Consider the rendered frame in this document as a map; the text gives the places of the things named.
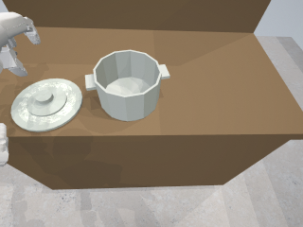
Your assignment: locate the pot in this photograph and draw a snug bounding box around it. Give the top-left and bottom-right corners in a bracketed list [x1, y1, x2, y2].
[85, 49, 170, 122]

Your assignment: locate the table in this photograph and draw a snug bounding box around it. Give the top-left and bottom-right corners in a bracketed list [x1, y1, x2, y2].
[0, 0, 303, 190]

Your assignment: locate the knob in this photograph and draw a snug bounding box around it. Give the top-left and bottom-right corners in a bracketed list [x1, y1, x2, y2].
[35, 90, 54, 105]

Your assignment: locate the lid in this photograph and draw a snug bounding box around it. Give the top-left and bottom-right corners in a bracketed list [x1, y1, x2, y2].
[10, 79, 83, 132]

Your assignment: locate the left robot hand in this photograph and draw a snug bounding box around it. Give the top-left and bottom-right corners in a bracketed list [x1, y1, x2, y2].
[0, 11, 41, 77]

